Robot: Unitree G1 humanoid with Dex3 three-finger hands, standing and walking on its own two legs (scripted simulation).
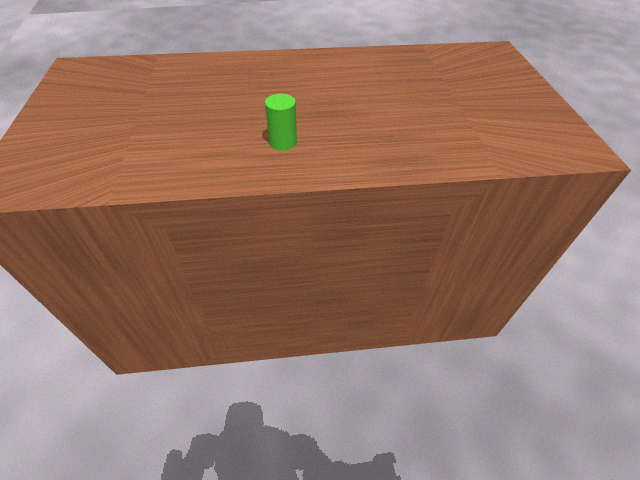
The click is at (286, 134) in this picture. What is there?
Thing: squat round
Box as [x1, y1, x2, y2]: [265, 94, 296, 150]
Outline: 274,94 269,96 265,100 269,143 273,148 276,149 289,149 293,147 296,143 294,99 287,94
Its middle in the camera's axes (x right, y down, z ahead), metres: -0.08 -0.24 +0.79
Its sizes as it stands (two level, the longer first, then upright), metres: 0.059 0.059 0.095
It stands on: a support 0.75 m high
